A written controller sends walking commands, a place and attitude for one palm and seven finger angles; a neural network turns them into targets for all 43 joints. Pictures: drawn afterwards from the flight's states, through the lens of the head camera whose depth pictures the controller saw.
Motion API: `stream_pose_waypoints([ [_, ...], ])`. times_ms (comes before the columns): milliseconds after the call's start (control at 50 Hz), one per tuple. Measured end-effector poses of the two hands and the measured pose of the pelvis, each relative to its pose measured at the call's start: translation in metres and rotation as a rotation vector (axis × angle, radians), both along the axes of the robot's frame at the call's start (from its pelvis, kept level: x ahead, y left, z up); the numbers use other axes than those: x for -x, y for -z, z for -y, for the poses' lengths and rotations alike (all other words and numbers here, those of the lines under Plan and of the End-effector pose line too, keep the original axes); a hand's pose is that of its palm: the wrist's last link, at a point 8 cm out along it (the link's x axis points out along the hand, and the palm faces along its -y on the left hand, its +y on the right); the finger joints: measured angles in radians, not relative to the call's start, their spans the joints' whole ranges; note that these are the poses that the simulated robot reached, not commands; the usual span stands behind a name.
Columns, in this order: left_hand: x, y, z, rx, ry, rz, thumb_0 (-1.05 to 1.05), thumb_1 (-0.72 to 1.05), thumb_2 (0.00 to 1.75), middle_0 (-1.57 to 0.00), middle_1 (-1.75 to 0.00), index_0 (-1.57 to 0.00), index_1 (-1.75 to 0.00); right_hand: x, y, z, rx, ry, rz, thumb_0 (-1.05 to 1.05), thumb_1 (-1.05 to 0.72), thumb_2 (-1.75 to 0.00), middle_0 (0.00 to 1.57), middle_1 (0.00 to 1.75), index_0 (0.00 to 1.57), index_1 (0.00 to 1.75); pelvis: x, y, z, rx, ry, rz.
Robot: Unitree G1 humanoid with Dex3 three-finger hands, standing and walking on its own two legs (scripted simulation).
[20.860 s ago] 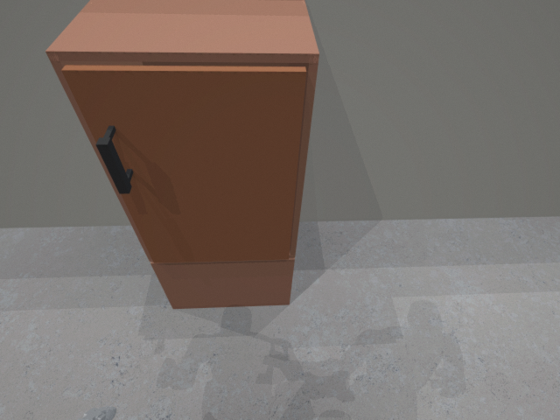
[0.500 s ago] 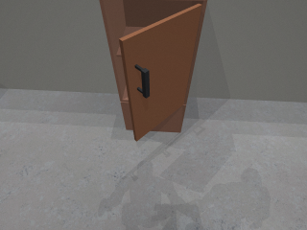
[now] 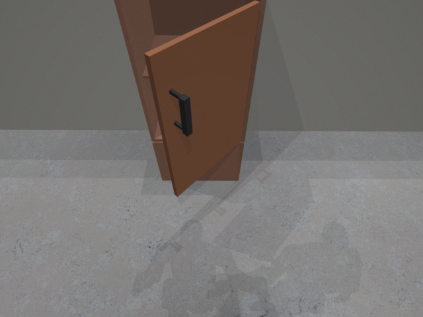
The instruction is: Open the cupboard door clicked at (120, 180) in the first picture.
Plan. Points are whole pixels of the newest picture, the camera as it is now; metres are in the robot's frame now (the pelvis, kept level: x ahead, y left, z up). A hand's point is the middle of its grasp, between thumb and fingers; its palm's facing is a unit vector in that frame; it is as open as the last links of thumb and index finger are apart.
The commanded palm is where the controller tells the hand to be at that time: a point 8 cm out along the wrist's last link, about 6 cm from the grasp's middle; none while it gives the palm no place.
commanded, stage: walk to a spot facing it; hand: left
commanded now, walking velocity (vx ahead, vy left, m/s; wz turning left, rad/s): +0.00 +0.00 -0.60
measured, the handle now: (180, 113) +0.59 +0.12 +0.01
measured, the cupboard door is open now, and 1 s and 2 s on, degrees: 48 48 48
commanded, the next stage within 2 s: none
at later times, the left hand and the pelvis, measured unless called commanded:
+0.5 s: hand out of the picture +0.07 +0.15 -0.17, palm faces -0.21 -0.94 -0.26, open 7.4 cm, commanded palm none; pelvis -0.01 -0.04 +0.00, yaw -16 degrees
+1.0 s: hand (176, 294) +0.19 +0.10 -0.17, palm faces -0.50 -0.81 -0.30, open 7.4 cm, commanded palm none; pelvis -0.01 -0.05 -0.02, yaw -33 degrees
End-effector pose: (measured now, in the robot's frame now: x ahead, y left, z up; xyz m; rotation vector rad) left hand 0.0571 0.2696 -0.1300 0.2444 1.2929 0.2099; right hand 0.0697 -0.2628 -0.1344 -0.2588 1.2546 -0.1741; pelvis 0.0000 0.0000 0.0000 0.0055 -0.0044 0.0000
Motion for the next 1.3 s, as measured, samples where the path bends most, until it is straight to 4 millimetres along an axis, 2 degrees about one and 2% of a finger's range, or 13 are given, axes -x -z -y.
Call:
stream_pose_waypoints([
  [140, -0.004, 0.012, 0.026, 0.034, 0.052, -0.038, 0.0, 0.91, 0.9, -0.2, -0.3, -0.2, -0.3, 0.049, 0.018, -0.001, -0.037, 0.096, -0.045, 0.0, -0.9, -0.89, 0.2, 0.3, 0.2, 0.3, 0.007, 0.011, 0.01, -0.028, 0.073, 0.015],
  [260, -0.015, 0.015, 0.053, 0.021, 0.084, 0.021, 0.0, 0.91, 0.9, -0.2, -0.3, -0.2, -0.3, 0.081, 0.041, 0.02, -0.07, 0.162, -0.124, 0.0, -0.9, -0.89, 0.2, 0.3, 0.2, 0.3, 0.009, 0.024, 0.034, -0.028, 0.112, 0.014],
  [320, -0.009, 0.012, 0.063, 0.022, 0.096, -0.009, 0.0, 0.91, 0.9, -0.2, -0.3, -0.2, -0.3, 0.079, 0.032, 0.032, -0.064, 0.196, -0.115, 0.0, -0.9, -0.89, 0.2, 0.3, 0.2, 0.3, 0.012, 0.017, 0.039, -0.019, 0.134, 0.007],
  [440, -0.01, 0.004, 0.073, 0.028, 0.176, -0.08, 0.0, 0.91, 0.9, -0.2, -0.3, -0.2, -0.3, 0.054, 0.003, 0.047, -0.032, 0.253, 0.022, 0.0, -0.91, -0.89, 0.2, 0.3, 0.2, 0.29, 0.013, 0.001, 0.042, -0.051, 0.234, -0.036],
  [540, -0.027, 0.006, 0.067, 0.034, 0.232, -0.075, 0.0, 0.9, 0.9, -0.2, -0.3, -0.2, -0.3, 0.035, -0.009, 0.047, -0.007, 0.291, 0.124, 0.0, -0.91, -0.89, 0.2, 0.3, 0.2, 0.29, 0.011, -0.001, 0.034, -0.048, 0.304, -0.045],
  [620, -0.051, 0.017, 0.057, 0.046, 0.275, -0.046, 0.0, 0.9, 0.9, -0.2, -0.3, -0.2, -0.3, 0.033, -0.012, 0.04, 0.03, 0.315, 0.185, 0.0, -0.9, -0.89, 0.2, 0.3, 0.2, 0.3, 0.008, 0.009, 0.021, -0.01, 0.345, -0.055],
  [740, -0.103, 0.013, 0.063, 0.063, 0.353, 0.051, 0.0, 0.91, 0.9, -0.2, -0.3, -0.2, -0.3, 0.074, -0.012, 0.027, 0.042, 0.335, 0.104, 0.0, -0.9, -0.89, 0.2, 0.3, 0.2, 0.3, 0.01, 0.007, 0.021, 0.008, 0.391, -0.026],
  [840, -0.138, 0.001, 0.091, 0.059, 0.461, 0.108, 0.0, 0.91, 0.9, -0.19, -0.3, -0.2, -0.3, 0.117, 0.0, 0.029, 0.013, 0.422, 0.048, 0.0, -0.9, -0.89, 0.2, 0.3, 0.2, 0.3, 0.011, 0.009, 0.031, 0.025, 0.462, -0.018],
  [900, -0.153, 0.006, 0.11, 0.035, 0.538, 0.144, 0.0, 0.91, 0.9, -0.19, -0.3, -0.2, -0.3, 0.144, 0.018, 0.04, -0.003, 0.499, 0.039, 0.0, -0.9, -0.89, 0.2, 0.3, 0.2, 0.3, 0.011, 0.024, 0.044, -0.005, 0.506, -0.017],
  [960, -0.154, 0.006, 0.124, 0.021, 0.58, 0.13, 0.0, 0.91, 0.9, -0.19, -0.3, -0.2, -0.3, 0.163, 0.021, 0.048, 0.002, 0.567, 0.011, 0.0, -0.9, -0.89, 0.2, 0.3, 0.2, 0.3, 0.014, 0.024, 0.045, 0.004, 0.542, -0.008],
  [1080, -0.153, 0.009, 0.145, 0.04, 0.667, 0.045, 0.0, 0.91, 0.9, -0.2, -0.3, -0.2, -0.3, 0.179, -0.005, 0.048, 0.038, 0.657, 0.034, 0.0, -0.91, -0.89, 0.2, 0.3, 0.2, 0.29, 0.01, 0.01, 0.044, -0.041, 0.633, -0.019],
  [1180, -0.17, 0.025, 0.163, 0.087, 0.732, 0.015, 0.0, 0.91, 0.9, -0.2, -0.3, -0.2, -0.3, 0.196, -0.003, 0.032, 0.082, 0.717, 0.04, 0.0, -0.9, -0.89, 0.2, 0.3, 0.2, 0.29, 0.0, 0.019, 0.038, -0.013, 0.692, -0.042],
  [1300, -0.194, 0.012, 0.205, 0.122, 0.798, 0.065, 0.0, 0.91, 0.9, -0.2, -0.3, -0.2, -0.3, 0.225, -0.005, 0.007, 0.019, 0.766, -0.044, 0.0, -0.9, -0.89, 0.2, 0.3, 0.2, 0.3, 0.001, 0.01, 0.055, 0.009, 0.756, -0.041],
])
